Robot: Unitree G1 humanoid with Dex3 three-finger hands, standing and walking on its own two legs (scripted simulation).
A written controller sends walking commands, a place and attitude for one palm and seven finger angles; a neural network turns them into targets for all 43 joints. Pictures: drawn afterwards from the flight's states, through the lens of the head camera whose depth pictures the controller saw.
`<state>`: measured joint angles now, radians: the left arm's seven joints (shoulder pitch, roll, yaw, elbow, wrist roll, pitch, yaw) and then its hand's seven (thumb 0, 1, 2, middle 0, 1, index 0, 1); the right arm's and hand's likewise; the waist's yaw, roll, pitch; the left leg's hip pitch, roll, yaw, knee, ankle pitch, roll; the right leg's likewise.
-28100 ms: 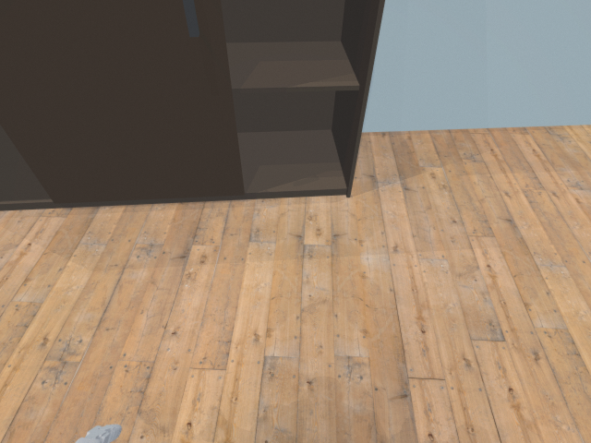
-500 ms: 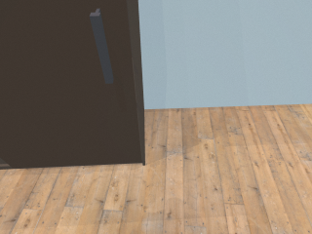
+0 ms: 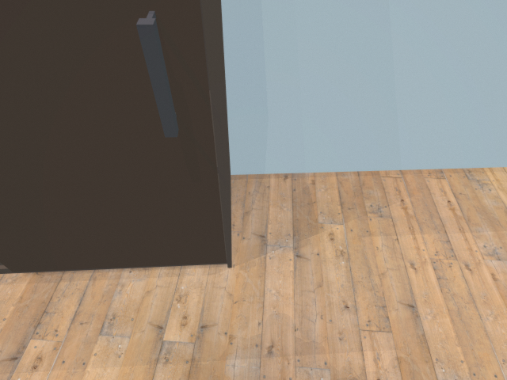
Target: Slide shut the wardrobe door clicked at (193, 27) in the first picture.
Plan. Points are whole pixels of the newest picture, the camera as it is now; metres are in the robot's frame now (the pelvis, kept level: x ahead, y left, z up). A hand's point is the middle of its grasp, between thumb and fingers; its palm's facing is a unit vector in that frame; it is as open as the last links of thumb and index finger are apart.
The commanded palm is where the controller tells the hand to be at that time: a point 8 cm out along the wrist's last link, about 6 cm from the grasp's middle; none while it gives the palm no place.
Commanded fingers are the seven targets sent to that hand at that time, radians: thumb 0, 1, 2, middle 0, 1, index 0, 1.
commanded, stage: look to check the result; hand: left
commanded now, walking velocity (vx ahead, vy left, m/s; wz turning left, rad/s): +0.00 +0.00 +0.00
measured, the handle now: (162, 79) +0.63 +0.23 +0.14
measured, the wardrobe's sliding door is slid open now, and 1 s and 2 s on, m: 0.00 0.00 0.00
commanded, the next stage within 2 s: stand and wait in 0.42 s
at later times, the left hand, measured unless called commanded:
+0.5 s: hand out of the picture +0.10 +0.23 -0.16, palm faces -0.01 -0.94 -0.33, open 7.4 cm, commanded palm none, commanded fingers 0.00 0.90 0.90 -0.20 -0.30 -0.20 -0.30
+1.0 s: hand out of the picture +0.11 +0.21 -0.16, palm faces -0.02 -0.94 -0.33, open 7.4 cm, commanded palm none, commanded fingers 0.00 0.90 0.90 -0.20 -0.30 -0.20 -0.30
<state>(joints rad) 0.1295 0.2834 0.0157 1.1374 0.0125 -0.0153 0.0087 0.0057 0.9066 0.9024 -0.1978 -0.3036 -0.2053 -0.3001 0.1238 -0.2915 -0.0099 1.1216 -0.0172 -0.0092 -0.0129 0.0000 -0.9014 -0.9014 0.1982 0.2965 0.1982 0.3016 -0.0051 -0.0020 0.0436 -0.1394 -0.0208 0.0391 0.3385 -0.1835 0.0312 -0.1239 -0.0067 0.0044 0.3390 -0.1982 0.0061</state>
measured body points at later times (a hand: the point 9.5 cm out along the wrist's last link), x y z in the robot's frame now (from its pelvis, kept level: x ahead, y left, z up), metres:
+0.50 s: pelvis +0.02 -0.02 +0.00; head +0.04 -0.02 +0.45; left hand +0.10 +0.27 -0.13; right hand +0.10 -0.31 -0.14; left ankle +0.00 +0.10 -0.75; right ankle -0.01 -0.12 -0.75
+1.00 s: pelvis +0.03 -0.03 +0.00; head +0.04 -0.03 +0.45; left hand +0.11 +0.26 -0.13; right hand +0.10 -0.32 -0.14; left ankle +0.00 +0.10 -0.75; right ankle -0.01 -0.12 -0.75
